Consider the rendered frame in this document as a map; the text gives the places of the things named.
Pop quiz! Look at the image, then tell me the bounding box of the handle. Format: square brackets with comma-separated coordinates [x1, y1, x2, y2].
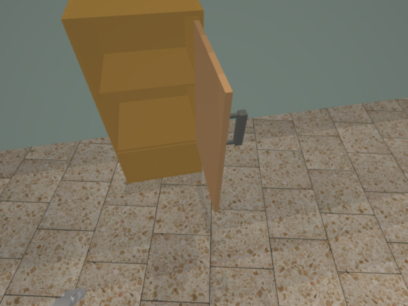
[226, 110, 248, 146]

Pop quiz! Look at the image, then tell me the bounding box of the cupboard door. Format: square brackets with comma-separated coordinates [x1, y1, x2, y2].
[194, 20, 233, 212]

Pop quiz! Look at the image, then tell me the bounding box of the robot left hand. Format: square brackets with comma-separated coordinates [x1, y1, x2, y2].
[51, 288, 86, 306]

